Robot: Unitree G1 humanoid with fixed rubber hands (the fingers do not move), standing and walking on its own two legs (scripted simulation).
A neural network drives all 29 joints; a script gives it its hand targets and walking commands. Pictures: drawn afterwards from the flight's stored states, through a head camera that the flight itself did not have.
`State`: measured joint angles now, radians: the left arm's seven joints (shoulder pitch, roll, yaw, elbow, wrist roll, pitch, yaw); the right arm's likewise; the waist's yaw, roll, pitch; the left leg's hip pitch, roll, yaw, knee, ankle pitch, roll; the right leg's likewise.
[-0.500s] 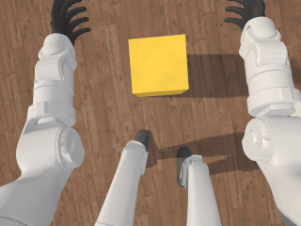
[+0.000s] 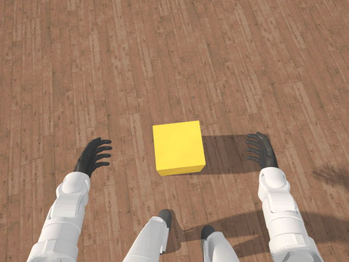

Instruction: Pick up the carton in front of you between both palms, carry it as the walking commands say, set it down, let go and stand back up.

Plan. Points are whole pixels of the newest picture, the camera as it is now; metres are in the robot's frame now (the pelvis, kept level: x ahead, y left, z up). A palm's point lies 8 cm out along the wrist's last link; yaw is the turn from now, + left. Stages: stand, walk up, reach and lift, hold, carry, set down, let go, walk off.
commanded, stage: let go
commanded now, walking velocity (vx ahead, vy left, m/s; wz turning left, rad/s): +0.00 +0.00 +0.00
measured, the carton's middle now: (178, 150) +0.47 +0.06 -0.61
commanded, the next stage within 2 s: stand in 0.88 s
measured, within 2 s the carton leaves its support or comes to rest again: neither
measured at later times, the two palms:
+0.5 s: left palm (90, 219) +0.19 +0.20 -0.03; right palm (337, 240) +0.21 -0.27 -0.03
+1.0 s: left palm (69, 216) +0.19 +0.24 -0.04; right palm (339, 249) +0.19 -0.27 -0.04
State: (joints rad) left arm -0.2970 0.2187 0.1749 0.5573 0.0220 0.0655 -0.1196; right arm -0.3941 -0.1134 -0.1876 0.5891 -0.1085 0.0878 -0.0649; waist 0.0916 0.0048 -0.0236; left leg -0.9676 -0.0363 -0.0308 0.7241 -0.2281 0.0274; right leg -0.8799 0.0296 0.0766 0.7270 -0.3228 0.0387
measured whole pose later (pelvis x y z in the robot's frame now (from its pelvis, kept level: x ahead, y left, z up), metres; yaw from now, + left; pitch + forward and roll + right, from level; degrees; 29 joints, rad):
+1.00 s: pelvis +0.04 -0.02 +0.04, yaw +1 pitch -2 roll +0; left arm 0.20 0.27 0.06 0.54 0.00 0.08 0.00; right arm 0.20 -0.24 -0.05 0.63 -0.03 0.03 0.00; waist 0.01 -0.03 0.02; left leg -0.22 -0.03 -0.05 0.53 -0.28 0.01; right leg -0.12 0.02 0.05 0.50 -0.35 0.00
